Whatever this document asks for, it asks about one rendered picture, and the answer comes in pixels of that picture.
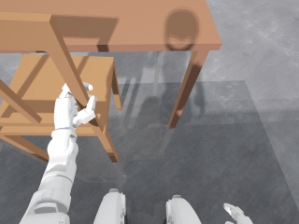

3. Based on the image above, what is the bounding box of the robot thigh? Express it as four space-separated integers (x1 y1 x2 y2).
93 191 126 224
165 198 202 224

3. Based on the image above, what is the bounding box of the robot left upper arm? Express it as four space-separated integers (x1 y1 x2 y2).
21 212 70 224

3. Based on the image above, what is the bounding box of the robot left thigh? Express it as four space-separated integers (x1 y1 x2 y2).
93 191 126 224

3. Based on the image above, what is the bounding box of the left robot forearm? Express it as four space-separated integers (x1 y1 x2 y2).
19 128 78 224

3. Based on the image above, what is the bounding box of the robot right hand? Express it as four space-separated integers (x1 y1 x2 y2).
223 203 253 224

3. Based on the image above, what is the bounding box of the table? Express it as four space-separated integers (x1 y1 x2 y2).
0 0 222 129

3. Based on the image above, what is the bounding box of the chair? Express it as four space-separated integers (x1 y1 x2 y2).
0 11 121 162

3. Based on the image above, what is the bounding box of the robot right thigh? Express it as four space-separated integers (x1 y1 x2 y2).
165 198 202 224

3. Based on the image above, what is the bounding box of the robot left hand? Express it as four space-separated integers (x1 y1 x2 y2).
54 81 98 132

